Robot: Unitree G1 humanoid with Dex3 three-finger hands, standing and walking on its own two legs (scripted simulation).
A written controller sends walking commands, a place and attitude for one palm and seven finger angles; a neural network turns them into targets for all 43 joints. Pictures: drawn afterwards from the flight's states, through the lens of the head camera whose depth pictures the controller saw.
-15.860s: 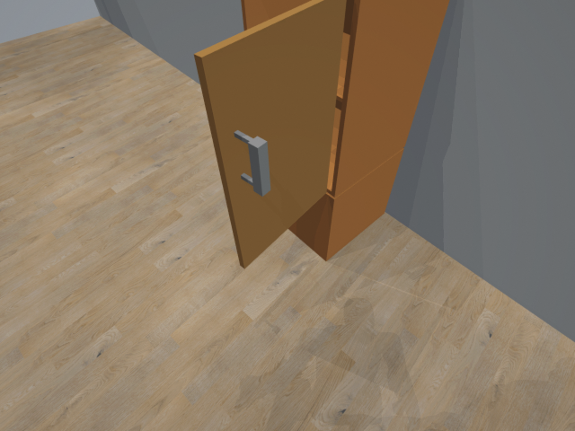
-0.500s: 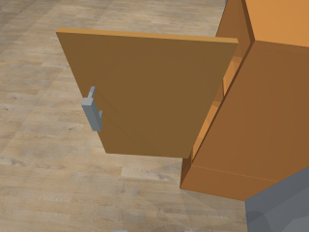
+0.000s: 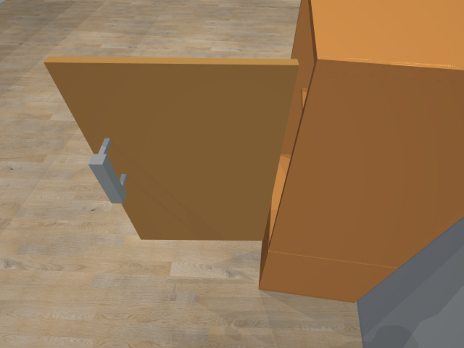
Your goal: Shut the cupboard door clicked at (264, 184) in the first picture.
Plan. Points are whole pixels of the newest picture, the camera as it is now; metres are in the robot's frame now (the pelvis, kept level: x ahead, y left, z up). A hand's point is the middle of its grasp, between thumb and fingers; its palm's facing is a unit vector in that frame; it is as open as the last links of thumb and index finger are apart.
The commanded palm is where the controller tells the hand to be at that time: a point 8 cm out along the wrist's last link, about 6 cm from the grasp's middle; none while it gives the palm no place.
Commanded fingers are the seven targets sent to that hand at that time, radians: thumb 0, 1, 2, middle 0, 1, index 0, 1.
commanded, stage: come to a stop and stand still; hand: left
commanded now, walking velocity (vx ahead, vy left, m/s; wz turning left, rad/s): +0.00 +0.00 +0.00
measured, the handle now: (112, 171) +0.42 +0.27 +0.03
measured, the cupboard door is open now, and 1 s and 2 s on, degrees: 97 97 97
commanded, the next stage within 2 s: look again from close up in 0.24 s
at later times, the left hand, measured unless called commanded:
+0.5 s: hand out of the picture -0.03 +0.19 -0.17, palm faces +0.02 -0.98 -0.21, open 7.4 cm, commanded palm none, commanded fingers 0.00 0.90 0.90 -0.20 -0.30 -0.20 -0.30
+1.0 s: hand out of the picture -0.05 +0.21 -0.17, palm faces +0.02 -0.99 -0.16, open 7.4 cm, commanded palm +0.07 +0.26 -0.07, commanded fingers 0.00 0.90 0.90 -0.22 -0.32 -0.22 -0.32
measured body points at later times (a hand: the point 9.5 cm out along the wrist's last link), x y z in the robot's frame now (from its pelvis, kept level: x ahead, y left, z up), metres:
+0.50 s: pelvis -0.03 +0.03 +0.00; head -0.04 +0.01 +0.45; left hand -0.03 +0.25 -0.15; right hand -0.06 -0.18 -0.17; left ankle -0.04 +0.13 -0.73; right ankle -0.02 -0.05 -0.73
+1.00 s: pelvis -0.02 +0.06 +0.01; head +0.00 +0.05 +0.46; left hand -0.05 +0.26 -0.15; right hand -0.04 -0.15 -0.16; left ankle -0.04 +0.13 -0.73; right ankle -0.02 -0.05 -0.73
